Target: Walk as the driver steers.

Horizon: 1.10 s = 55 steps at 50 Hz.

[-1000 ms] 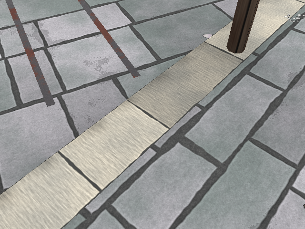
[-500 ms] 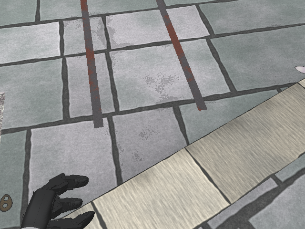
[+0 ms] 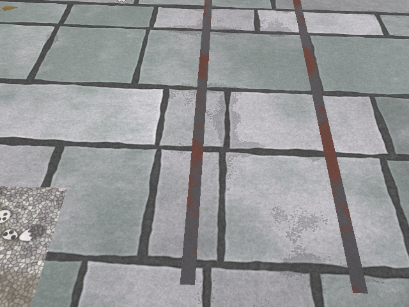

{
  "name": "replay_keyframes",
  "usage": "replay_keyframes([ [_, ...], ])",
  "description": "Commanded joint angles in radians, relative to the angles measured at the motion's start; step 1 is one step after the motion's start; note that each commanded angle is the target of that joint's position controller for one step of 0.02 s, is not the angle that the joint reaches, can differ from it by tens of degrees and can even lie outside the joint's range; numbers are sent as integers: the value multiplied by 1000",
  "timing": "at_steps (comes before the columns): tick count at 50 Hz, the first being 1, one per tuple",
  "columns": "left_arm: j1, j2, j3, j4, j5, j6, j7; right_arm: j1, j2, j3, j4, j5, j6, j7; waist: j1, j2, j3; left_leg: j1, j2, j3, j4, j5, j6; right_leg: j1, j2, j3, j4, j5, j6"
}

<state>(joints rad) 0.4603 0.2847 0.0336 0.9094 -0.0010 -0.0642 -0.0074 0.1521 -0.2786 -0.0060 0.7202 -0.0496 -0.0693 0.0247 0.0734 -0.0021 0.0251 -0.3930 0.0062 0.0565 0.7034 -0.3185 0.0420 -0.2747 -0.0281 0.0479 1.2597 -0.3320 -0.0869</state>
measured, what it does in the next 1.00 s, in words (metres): goes down: right foot 0.15 m lower, then left foot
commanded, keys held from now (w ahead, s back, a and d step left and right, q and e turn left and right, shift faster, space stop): w+e+shift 0.26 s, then e+shift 0.12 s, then q+shift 0.48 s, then w+q+shift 0.14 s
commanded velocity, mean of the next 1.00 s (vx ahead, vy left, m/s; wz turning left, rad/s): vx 0.52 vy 0.00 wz -0.10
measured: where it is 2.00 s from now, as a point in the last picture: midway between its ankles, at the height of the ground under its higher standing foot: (230, 171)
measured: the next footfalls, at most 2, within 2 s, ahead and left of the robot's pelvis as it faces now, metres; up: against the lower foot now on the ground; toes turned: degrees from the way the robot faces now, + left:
right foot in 0.38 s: +0.50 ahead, -0.10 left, -0.15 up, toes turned -25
left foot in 0.70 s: +0.83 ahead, -0.06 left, -0.15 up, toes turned -21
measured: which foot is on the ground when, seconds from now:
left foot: down 0.00-0.36, up 0.38-0.68, down 0.70-1.00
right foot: up 0.00-0.36, down 0.38-0.72, up 0.74-1.00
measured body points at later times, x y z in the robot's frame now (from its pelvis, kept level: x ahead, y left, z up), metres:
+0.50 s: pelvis +0.45 -0.07 -0.15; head +0.50 -0.07 +0.29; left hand +0.59 +0.17 -0.30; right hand +0.45 -0.34 -0.27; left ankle +0.44 +0.13 -0.73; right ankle +0.46 -0.09 -0.87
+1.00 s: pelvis +0.71 -0.09 -0.13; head +0.75 -0.08 +0.32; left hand +0.95 +0.13 -0.23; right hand +0.80 -0.40 -0.22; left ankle +0.80 -0.04 -0.87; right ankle +0.74 -0.27 -0.84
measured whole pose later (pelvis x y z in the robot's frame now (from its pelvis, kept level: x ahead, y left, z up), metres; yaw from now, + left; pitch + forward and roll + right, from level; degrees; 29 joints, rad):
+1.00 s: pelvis +0.71 -0.09 -0.13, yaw -5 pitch +3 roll -3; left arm -0.01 0.27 0.06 0.76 -0.01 -0.01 0.01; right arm 0.25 -0.30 -0.09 0.63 0.03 0.02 -0.04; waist -0.04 0.01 0.03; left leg -0.39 -0.15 -0.23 0.45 -0.09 0.07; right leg -0.46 0.06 0.16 0.70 -0.37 0.03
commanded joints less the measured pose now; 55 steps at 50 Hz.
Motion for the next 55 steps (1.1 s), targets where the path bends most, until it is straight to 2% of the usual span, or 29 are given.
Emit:
replay_keyframes([
  [1, -30, 98, 31, -80, 16, 30, -12, 160, -131, -56, 6, 21, -30, -10, -74, 121, -5, 278, 283, -336, -424, 182, 116, -368, -89, 40, 45, 88, -8],
  [3, -89, 61, 31, -98, 17, 66, -29, 161, -106, -53, 38, 47, -54, -6, -42, 93, 63, 234, 268, -226, -510, 198, 112, -397, -124, 34, -46, 112, 3],
  [7, -260, 35, 24, -152, 59, 67, -66, 263, -122, -64, 121, 38, -68, -23, -74, 65, 65, 389, 256, 10, -470, 566, 110, -517, -119, -43, -164, 359, -23],
  [9, -346, 39, 32, -176, 41, 44, -68, 295, -60, -44, 145, 29, -84, -33, -79, 24, 91, 443, 168, 120, -428, 436, 44, -585, -88, -80, -330, 581, -60],
  [11, -409, 9, 18, -179, 31, 21, -85, 271, -71, -36, 168, 27, -117, -33, -58, -12, 87, 231, 115, 228, -459, 230, -13, -249, -41, -161, -571, 970, -75],
  [13, -315, 28, 19, -115, 7, 32, -101, 217, -104, -35, 176, 30, -105, -39, 7, 17, 60, 144, 114, 250, -396, 213, -14, 6, 0, -191, -610, 1114, -79],
  [16, -153, 86, 33, -41, 69, 49, -51, 259, -170, -42, 202, 55, -62, -53, 65, -19, 12, 270, 135, 257, 133, 687, -48, 177, 102, -285, -661, 901, -75],
  [17, 39, 107, 48, 23, 64, 59, -31, 251, -174, -47, 212, 44, -43, -62, 134, -9, -68, 306, 143, 221, 407, 745, -60, 305, 69, -210, -750, 908, -89],
  [18, 147, 148, 68, 62, 77, 57, -11, 199, -190, -62, 211, 55, -22, -58, 212, -64, 7, 153, 69, 210, 829, 371, -72, 395, 3, -110, -923, 899, -159],
  [19, 213, 225, 92, 85, 58, 53, 14, 109, -132, -62, 194, 39, -1, -53, 248, -157, 98, -122, -66, 194, 1216, -394, -52, 499, -26, -50, -976, 932, -194],
  [20, 165, 291, 76, 27, 11, -4, -22, 201, -37, -25, 41, 40, -65, -37, 31, -317, 31, -518, -27, -30, 1274, -504, -81, 749, -149, 116, -635, 1524, -211],
  [21, 94, 286, 92, -31, -2, -22, -24, 259, -88, -15, 19, 66, -104, -22, 20, -186, -203, -573, 15, -181, 1033, -377, -47, 889, -249, 312, -651, 1378, -314],
  [22, 4, 220, 86, -75, -5, -19, -20, 226, -144, -40, 48, 106, -106, -15, -3, 38, -177, -564, 40, -172, 910, -233, -35, 766, -266, 327, -751, 1146, -301],
  [23, -155, 218, 89, -97, -14, -2, -6, 270, -142, -56, 74, 113, -89, -21, -115, 156, -162, -486, 82, -166, 817, -104, -81, 554, -293, 340, -807, 995, -307],
  [24, -288, 215, 77, -122, -11, 11, 3, 326, -111, -54, 87, 121, -51, -34, -199, 161, -136, -405, 128, -180, 759, -70, -129, 289, -400, 437, -866, 850, -332],
  [25, -356, 134, 51, -144, -12, 3, 2, 351, -107, -54, 120, 103, -16, -45, -210, 223, -69, -264, 181, -200, 651, -74, -163, 36, -411, 392, -898, 914, -306],
  [28, -300, 96, 38, -83, 9, -50, 19, 153, -36, -33, 66, 62, -15, -56, -116, 38, -33, 27, 135, -119, 150, 235, -130, -206, -135, 16, -924, 952, -163],
  [31, -262, 106, 42, -59, -4, -43, 51, 74, -66, -49, 40, 69, -25, -30, -63, -27, -92, 22, 47, -48, 3, 465, -91, 8, -82, -95, -872, 846, -87],
  [33, -307, 123, 47, -73, -8, -8, 66, 114, -86, -69, 29, 58, -28, -4, -89, -38, -109, 25, -12, 3, -53, 396, -46, 130, -86, -130, -746, 926, -56],
  [35, -393, 111, 45, -115, -6, 36, 78, 342, -115, -103, 70, 47, -23, 16, -216, -29, -185, 245, -68, -8, -124, 434, 36, 99, -49, -170, -420, 906, 4],
  [36, -385, 74, 42, -145, 18, 50, 65, 362, -168, -116, 61, 50, -18, 16, -199, 200, -157, 345, 63, -248, -193, 914, 123, -66, 110, -184, -95, 245, 76],
  [37, -244, -13, 19, -166, 23, 53, 40, 258, -237, -112, -7, -10, -19, 12, -67, 414, -255, 519, 276, -787, -291, 1025, 358, -356, 282, -30, 228, -339, 138],
  [38, -194, 44, 20, -140, 11, 48, 24, 148, -221, -117, -67, -7, -12, 10, -74, 256, -340, 520, 306, -842, -346, 765, 351, -375, 202, 117, 289, -285, 110],
  [40, -341, 66, 36, -160, 6, 63, 28, 77, -141, -103, -103, 57, 19, -4, -65, -25, -150, 273, 195, -640, -361, 385, 234, -382, 133, 92, 118, -164, 91],
  [44, -396, 36, 37, -168, 0, 75, 31, 71, -137, -116, -146, 66, 62, -42, -52, 65, -140, 134, 48, -521, -411, 80, 130, -232, 123, 57, -328, -52, 97],
  [51, -412, 73, 55, -189, -14, 18, 15, 56, -183, -133, -178, 83, 83, -73, -65, 195, -124, 9, 36, -611, -480, -332, 120, 0, 116, 49, -677, 8, 121],
  [53, -325, 81, 65, -167, -18, -5, 15, -17, -150, -119, -212, 85, 88, -66, -10, 179, -95, -93, 4, -584, -424, -313, 76, 149, 87, 36, -829, 74, 99],
  [54, -180, 99, 52, -132, 37, 12, 17, -71, -184, -130, -209, -1, 99, -15, 47, 89, -77, -236, -87, -484, -326, -300, 19, 308, 83, -10, -895, -29, 75],
  [55, -107, 175, 72, -127, 50, 10, 29, -94, -99, -113, -242, 15, 93, -6, 77, -104, -64, -425, -174, -334, -65, -295, -23, 442, -116, 168, -989, -176, 39],
])
Keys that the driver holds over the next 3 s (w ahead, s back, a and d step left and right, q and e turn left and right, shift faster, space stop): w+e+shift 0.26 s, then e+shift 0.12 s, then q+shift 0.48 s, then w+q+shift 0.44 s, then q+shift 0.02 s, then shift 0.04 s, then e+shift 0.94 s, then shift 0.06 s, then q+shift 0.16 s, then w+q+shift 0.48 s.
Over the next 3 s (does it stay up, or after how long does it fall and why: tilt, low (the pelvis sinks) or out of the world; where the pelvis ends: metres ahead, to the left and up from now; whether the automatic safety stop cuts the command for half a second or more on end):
stays up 1.39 0.00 -0.16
